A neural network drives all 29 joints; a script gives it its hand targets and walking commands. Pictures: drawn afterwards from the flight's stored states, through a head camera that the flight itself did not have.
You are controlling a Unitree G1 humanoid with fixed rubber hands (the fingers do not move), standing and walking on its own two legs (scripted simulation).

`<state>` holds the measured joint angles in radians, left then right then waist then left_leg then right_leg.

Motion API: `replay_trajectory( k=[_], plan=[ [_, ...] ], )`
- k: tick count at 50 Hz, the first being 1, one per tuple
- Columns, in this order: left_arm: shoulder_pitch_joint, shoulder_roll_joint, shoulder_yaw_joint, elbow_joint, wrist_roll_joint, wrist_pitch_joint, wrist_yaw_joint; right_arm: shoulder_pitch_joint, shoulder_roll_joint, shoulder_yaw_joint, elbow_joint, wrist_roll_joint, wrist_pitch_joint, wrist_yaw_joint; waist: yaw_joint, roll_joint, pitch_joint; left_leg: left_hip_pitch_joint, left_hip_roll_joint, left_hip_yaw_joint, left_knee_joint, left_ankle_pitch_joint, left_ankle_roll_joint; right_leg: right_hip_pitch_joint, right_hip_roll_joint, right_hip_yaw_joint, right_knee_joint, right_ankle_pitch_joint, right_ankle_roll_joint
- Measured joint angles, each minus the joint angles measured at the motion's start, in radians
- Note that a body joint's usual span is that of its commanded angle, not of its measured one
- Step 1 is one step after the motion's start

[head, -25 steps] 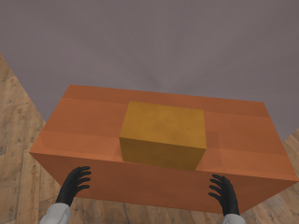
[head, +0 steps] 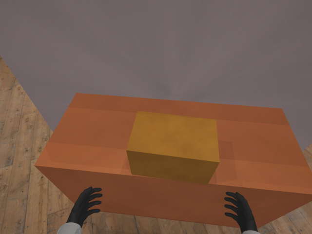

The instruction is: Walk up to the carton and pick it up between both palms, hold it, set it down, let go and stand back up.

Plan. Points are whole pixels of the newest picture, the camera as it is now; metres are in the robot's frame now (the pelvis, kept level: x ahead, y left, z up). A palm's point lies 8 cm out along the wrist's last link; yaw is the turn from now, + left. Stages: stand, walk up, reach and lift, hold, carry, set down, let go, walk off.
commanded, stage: set down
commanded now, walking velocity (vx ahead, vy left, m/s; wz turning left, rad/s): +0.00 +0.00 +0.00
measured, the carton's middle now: (172, 147) +0.42 -0.02 -0.11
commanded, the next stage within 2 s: let go in 0.42 s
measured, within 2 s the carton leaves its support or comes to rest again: neither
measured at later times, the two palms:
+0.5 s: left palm (74, 219) +0.16 +0.24 -0.07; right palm (245, 229) +0.16 -0.20 -0.08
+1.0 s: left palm (75, 225) +0.15 +0.24 -0.08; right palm out of the picture +0.14 -0.22 -0.09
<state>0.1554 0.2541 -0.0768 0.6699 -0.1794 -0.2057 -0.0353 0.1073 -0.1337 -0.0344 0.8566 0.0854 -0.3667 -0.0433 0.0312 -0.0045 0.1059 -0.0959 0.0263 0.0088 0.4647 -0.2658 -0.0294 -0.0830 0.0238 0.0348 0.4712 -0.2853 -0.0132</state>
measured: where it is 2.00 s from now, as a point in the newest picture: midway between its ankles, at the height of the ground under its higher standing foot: outside the picture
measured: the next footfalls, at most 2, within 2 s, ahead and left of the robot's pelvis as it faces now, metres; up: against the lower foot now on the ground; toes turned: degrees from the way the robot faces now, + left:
none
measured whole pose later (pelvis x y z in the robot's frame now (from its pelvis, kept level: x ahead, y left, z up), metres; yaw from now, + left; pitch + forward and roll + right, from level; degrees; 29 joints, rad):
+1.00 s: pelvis -0.01 +0.00 +0.00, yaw +1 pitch -4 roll +0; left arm 0.16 0.24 -0.01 0.64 0.00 0.01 0.00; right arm 0.17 -0.18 0.00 0.79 -0.02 -0.13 -0.02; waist 0.01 -0.02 0.05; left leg -0.14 0.03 -0.01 0.47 -0.25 -0.03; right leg -0.12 0.03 0.01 0.47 -0.27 -0.02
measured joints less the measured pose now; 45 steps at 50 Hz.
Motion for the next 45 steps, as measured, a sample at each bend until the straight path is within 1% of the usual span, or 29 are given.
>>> replay_trajectory(
  k=[4, 7, 11, 14, 16, 19, 23, 26, 31, 34, 39, 44, 45],
  plan=[
    [0.011, -0.008, 0.027, -0.015, 0.033, 0.017, -0.016, 0.026, -0.002, 0.028, -0.007, -0.001, -0.013, -0.009, 0.003, -0.005, 0.002, 0.015, 0.004, -0.001, -0.026, 0.007, -0.003, 0.014, 0.003, -0.001, -0.024, 0.006, -0.002],
    [0.015, -0.007, 0.042, -0.019, 0.045, 0.037, -0.025, 0.031, -0.001, 0.038, 0.001, -0.009, -0.013, -0.013, -0.003, -0.008, 0.007, 0.021, 0.008, -0.003, -0.037, 0.011, -0.006, 0.023, 0.007, -0.003, -0.041, 0.013, -0.005],
    [0.019, 0.008, 0.049, -0.028, 0.040, 0.045, -0.039, 0.061, 0.006, 0.053, -0.053, 0.005, -0.017, -0.031, -0.005, -0.017, 0.013, 0.021, 0.010, -0.005, -0.046, 0.015, -0.007, 0.024, 0.009, -0.005, -0.051, 0.017, -0.006],
    [0.017, 0.015, 0.057, -0.032, 0.057, 0.069, -0.039, 0.060, 0.006, 0.071, -0.057, 0.002, -0.008, -0.032, -0.004, -0.022, 0.012, 0.017, 0.012, -0.003, -0.047, 0.015, -0.008, 0.019, 0.011, -0.003, -0.054, 0.020, -0.006],
    [0.018, 0.019, 0.057, -0.046, 0.055, 0.075, -0.038, 0.068, 0.007, 0.074, -0.081, 0.009, 0.003, -0.030, -0.002, -0.022, 0.010, 0.011, 0.012, -0.004, -0.043, 0.014, -0.007, 0.017, 0.011, -0.004, -0.056, 0.021, -0.006],
    [0.037, 0.022, 0.057, -0.091, 0.050, 0.060, -0.032, 0.084, 0.014, 0.070, -0.113, 0.018, -0.007, -0.025, -0.003, -0.024, 0.008, 0.011, 0.010, -0.008, -0.043, 0.015, -0.005, 0.023, 0.010, -0.008, -0.066, 0.026, -0.004],
    [0.041, 0.008, 0.055, -0.104, 0.078, 0.086, -0.016, 0.066, 0.010, 0.051, -0.060, 0.017, 0.003, -0.001, 0.003, -0.017, 0.003, 0.024, 0.009, -0.004, -0.052, 0.019, -0.003, 0.039, 0.008, -0.004, -0.081, 0.034, -0.002],
    [0.048, -0.003, 0.048, -0.102, 0.079, 0.106, -0.016, 0.070, 0.004, 0.036, -0.049, -0.001, 0.013, 0.001, 0.001, -0.007, 0.000, 0.030, 0.002, -0.007, -0.055, 0.022, 0.002, 0.047, 0.001, -0.007, -0.085, 0.036, 0.002],
    [0.064, -0.013, 0.038, -0.105, 0.060, 0.117, -0.003, 0.094, -0.002, 0.031, -0.093, -0.009, 0.032, 0.001, -0.009, 0.002, -0.005, 0.029, -0.004, -0.012, -0.044, 0.020, 0.007, 0.046, -0.005, -0.012, -0.072, 0.030, 0.006],
    [0.057, -0.014, 0.038, -0.086, 0.066, 0.137, 0.000, 0.088, 0.000, 0.034, -0.087, -0.024, 0.057, 0.003, -0.018, 0.001, -0.009, 0.029, -0.004, -0.013, -0.040, 0.020, 0.007, 0.047, -0.005, -0.014, -0.067, 0.029, 0.006],
    [0.038, -0.015, 0.028, -0.080, 0.071, 0.170, 0.015, 0.092, 0.013, 0.034, -0.114, -0.037, 0.096, 0.012, -0.018, -0.007, -0.017, 0.018, -0.001, -0.011, -0.033, 0.021, 0.004, 0.030, -0.002, -0.012, -0.051, 0.027, 0.002],
    [0.023, -0.020, 0.031, -0.099, 0.082, 0.201, 0.024, 0.082, 0.027, 0.021, -0.110, -0.059, 0.121, 0.012, -0.017, -0.015, -0.016, 0.020, 0.002, -0.010, -0.034, 0.024, 0.001, 0.028, 0.001, -0.011, -0.044, 0.026, -0.002],
    [0.017, -0.024, 0.034, -0.099, 0.097, 0.211, 0.027, 0.078, 0.024, 0.023, -0.103, -0.062, 0.122, 0.017, -0.015, -0.015, -0.015, 0.021, 0.003, -0.010, -0.035, 0.025, 0.000, 0.029, 0.003, -0.010, -0.045, 0.027, -0.003]
  ],
)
